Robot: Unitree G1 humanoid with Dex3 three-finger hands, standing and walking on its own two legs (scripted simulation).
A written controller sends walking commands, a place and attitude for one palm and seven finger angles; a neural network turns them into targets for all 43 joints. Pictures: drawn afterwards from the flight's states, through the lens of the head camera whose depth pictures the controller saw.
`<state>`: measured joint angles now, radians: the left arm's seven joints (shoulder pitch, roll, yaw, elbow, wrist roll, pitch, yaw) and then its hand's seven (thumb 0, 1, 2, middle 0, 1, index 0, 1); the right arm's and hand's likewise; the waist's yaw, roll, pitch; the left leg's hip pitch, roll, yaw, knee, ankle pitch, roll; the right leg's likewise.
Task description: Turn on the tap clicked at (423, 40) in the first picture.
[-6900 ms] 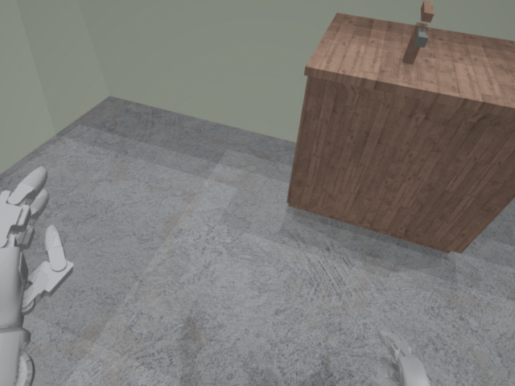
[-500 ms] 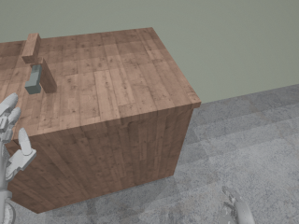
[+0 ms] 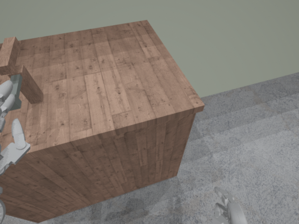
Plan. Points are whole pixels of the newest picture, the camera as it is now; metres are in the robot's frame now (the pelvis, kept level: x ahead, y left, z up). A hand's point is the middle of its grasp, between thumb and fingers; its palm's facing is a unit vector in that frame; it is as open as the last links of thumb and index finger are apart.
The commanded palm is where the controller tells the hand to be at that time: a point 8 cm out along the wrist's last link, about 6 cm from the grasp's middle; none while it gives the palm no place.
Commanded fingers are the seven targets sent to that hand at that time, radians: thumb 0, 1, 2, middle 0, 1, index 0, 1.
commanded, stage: come to a stop and stand still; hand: left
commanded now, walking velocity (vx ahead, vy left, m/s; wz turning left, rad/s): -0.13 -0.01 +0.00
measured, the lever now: (11, 102) +0.36 +0.35 +0.15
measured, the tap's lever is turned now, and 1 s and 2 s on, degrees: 0 0 0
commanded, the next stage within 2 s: look again from close up in 0.88 s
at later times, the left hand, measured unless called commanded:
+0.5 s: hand (7, 131) +0.26 +0.29 +0.18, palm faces +0.38 -0.85 -0.36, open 7.4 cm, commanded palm +0.21 +0.32 +0.19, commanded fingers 0.00 0.90 0.90 -0.20 -0.30 -0.20 -0.30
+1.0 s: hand (0, 122) +0.28 +0.31 +0.18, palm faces +0.36 -0.84 -0.40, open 7.4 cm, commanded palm +0.22 +0.34 +0.19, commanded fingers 0.00 0.90 0.90 -0.20 -0.30 -0.20 -0.30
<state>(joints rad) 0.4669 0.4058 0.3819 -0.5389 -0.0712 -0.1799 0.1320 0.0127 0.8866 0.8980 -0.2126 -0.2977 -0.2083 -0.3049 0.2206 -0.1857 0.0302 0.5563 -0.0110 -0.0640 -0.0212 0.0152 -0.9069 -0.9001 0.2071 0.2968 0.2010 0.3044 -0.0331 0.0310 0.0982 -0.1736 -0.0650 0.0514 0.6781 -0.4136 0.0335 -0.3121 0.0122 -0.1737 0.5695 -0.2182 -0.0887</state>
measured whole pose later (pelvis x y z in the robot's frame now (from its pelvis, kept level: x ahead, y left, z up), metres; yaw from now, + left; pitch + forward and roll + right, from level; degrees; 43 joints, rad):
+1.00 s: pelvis +0.05 +0.07 +0.02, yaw -3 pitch +0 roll -1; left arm 0.40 0.37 0.33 -0.49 -0.03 -0.07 0.13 0.01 0.89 0.90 -0.21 -0.30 -0.21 -0.30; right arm 0.18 -0.20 0.02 0.55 0.00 -0.05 -0.07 0.02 -0.91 -0.90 0.21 0.30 0.20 0.30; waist 0.04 0.01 0.04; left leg -0.22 0.00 0.02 0.43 -0.21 0.03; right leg -0.17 -0.04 -0.09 0.34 -0.17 0.03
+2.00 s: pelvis -0.02 +0.05 +0.00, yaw -5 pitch +0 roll -1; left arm 0.42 0.40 0.41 -0.59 -0.07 -0.26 0.04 0.01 0.88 0.90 -0.21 -0.30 -0.21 -0.31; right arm 0.18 -0.19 0.00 0.54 -0.01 -0.15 -0.03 0.01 -0.91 -0.90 0.21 0.30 0.20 0.30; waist 0.04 -0.05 0.12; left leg -0.40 0.04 0.04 0.57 -0.16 0.00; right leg -0.40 0.00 -0.05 0.56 -0.19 -0.02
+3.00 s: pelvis -0.11 +0.06 +0.00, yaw -2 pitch -3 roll -2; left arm 0.44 0.42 0.41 -0.51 -0.04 -0.21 0.06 0.01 0.89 0.90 -0.21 -0.30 -0.21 -0.31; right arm 0.22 -0.19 -0.01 0.56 0.04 -0.11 0.03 0.01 -0.91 -0.90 0.21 0.30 0.20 0.30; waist -0.02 0.04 0.10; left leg -0.33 -0.01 -0.06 0.78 -0.38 0.02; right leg -0.30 0.06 -0.07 0.60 -0.25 -0.06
